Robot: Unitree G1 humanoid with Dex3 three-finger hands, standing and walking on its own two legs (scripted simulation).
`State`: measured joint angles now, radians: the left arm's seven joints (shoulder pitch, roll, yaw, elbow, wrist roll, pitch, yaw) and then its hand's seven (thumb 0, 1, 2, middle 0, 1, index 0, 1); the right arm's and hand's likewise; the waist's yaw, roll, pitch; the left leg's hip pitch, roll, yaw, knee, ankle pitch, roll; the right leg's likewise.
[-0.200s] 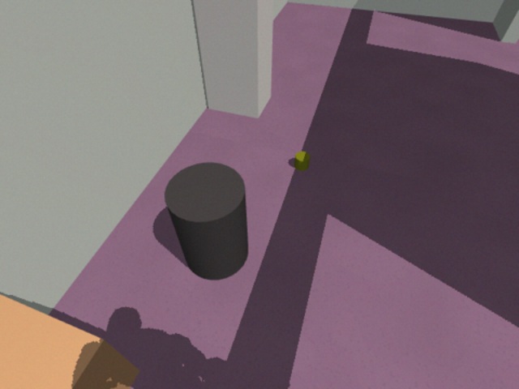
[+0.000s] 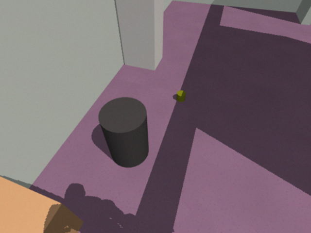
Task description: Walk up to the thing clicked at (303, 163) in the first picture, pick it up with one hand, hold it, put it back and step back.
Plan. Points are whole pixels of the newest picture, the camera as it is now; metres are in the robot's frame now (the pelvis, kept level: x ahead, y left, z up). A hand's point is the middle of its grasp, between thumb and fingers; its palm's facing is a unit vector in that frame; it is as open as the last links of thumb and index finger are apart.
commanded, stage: stand
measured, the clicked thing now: (181, 96) +1.37 -0.23 -0.74
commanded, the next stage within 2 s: walk up in 0.92 s
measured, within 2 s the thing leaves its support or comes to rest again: neither
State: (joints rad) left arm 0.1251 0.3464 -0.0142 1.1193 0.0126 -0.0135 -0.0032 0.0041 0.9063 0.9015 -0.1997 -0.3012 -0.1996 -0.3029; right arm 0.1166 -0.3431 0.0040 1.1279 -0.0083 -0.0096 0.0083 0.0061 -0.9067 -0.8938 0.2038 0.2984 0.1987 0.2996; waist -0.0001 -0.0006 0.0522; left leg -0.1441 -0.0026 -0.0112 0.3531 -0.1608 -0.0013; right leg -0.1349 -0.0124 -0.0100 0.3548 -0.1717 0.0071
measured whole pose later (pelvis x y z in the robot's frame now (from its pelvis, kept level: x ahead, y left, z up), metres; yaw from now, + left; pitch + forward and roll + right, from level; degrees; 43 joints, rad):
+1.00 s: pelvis +0.01 +0.00 +0.00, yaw -3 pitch -2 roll +0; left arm 0.16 0.35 0.01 1.06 0.01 0.00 -0.01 0.00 0.91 0.90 -0.20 -0.30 -0.20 -0.30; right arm 0.09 -0.37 -0.03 1.06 0.00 0.01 0.01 0.01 -0.91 -0.89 0.21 0.30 0.20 0.30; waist 0.01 0.01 0.07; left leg -0.19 0.02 0.04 0.45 -0.23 0.00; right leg -0.19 0.01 0.04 0.42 -0.21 0.00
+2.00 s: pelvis +0.00 +0.02 -0.04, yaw -33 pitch -2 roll -3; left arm 0.21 0.42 0.06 0.79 0.03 -0.02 0.00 0.00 0.91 0.90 -0.20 -0.30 -0.20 -0.30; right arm 0.26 -0.44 -0.05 0.78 -0.02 0.01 0.01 0.01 -0.90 -0.89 0.21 0.30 0.20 0.30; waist -0.04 0.05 0.15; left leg -0.39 0.15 0.04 0.85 -0.41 -0.02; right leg -0.31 0.06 -0.01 0.72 -0.38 -0.02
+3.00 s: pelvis +0.01 +0.04 +0.00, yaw -41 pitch -3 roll +1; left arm 0.07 0.35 -0.01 1.12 0.00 -0.02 -0.01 0.00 0.91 0.90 -0.20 -0.30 -0.20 -0.30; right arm 0.09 -0.36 -0.01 1.12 -0.01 -0.01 0.01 0.01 -0.91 -0.89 0.20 0.30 0.20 0.30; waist -0.02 0.00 0.07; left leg -0.14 0.05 0.09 0.38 -0.20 -0.02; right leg -0.18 0.01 0.12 0.41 -0.19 0.02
